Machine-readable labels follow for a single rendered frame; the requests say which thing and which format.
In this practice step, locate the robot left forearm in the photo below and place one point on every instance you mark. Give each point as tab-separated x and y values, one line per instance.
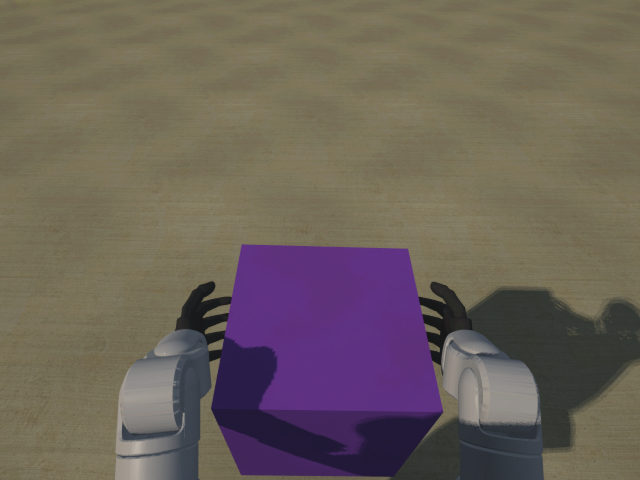
158	423

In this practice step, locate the robot right hand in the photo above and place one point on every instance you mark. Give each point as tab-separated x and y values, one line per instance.
453	313

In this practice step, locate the carton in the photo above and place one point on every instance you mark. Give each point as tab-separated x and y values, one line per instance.
325	368

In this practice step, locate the robot left hand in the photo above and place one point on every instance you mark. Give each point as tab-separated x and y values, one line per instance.
194	310

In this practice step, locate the robot right forearm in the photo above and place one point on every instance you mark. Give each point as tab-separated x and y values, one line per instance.
499	415

